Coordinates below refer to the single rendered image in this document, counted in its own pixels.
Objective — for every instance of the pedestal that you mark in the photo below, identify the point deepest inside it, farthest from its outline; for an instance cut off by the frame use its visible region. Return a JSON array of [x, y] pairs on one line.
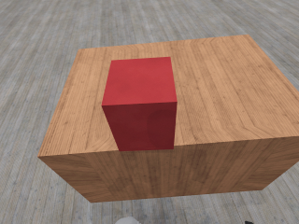
[[237, 124]]

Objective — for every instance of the carton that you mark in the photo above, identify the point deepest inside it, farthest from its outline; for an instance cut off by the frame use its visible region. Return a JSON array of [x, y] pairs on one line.
[[140, 103]]

